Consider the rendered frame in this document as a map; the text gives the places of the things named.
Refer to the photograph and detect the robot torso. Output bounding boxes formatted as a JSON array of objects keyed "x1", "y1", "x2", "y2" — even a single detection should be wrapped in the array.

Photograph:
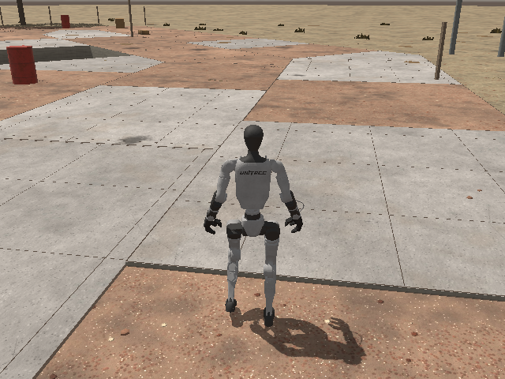
[{"x1": 234, "y1": 156, "x2": 271, "y2": 237}]

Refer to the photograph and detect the right robot upper arm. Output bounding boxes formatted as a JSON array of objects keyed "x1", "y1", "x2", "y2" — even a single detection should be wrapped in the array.
[{"x1": 269, "y1": 159, "x2": 293, "y2": 203}]

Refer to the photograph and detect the robot left forearm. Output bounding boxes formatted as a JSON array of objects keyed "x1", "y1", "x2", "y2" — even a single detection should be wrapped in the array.
[{"x1": 206, "y1": 190, "x2": 222, "y2": 221}]

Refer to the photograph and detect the robot right hand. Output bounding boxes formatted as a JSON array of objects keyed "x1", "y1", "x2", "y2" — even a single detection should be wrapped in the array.
[{"x1": 285, "y1": 217, "x2": 303, "y2": 233}]

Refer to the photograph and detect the robot right forearm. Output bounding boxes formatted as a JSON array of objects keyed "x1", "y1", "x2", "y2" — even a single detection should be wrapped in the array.
[{"x1": 285, "y1": 191, "x2": 301, "y2": 220}]

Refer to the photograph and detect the robot left hand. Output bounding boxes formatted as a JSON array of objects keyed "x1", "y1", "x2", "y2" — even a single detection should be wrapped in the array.
[{"x1": 204, "y1": 217, "x2": 222, "y2": 234}]

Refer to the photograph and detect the left robot upper arm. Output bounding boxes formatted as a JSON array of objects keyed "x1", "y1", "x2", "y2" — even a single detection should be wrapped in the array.
[{"x1": 215, "y1": 159, "x2": 237, "y2": 203}]

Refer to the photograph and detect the humanoid robot head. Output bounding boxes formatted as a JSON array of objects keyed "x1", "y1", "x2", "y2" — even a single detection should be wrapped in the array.
[{"x1": 240, "y1": 125, "x2": 266, "y2": 163}]

